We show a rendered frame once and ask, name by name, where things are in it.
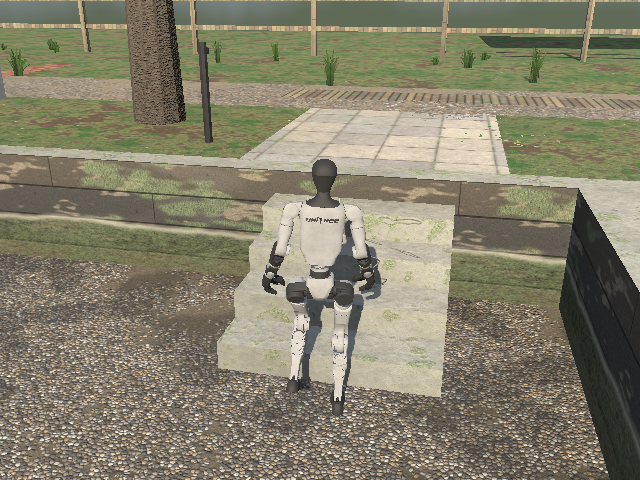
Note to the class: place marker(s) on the right robot upper arm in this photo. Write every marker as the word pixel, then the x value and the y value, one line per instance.
pixel 354 214

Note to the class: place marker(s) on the robot left forearm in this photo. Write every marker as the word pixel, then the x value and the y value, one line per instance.
pixel 274 263

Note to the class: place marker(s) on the left robot upper arm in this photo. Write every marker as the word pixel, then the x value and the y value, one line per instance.
pixel 290 211

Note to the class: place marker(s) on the robot torso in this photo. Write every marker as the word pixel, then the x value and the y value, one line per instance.
pixel 321 237

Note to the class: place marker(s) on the robot right foot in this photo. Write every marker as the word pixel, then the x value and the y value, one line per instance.
pixel 337 407

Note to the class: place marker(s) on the left robot hand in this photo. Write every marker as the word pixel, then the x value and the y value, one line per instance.
pixel 266 283

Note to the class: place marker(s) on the robot right forearm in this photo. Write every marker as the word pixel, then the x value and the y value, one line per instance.
pixel 366 265

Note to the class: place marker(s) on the right robot hand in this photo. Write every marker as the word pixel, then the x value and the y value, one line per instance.
pixel 360 277

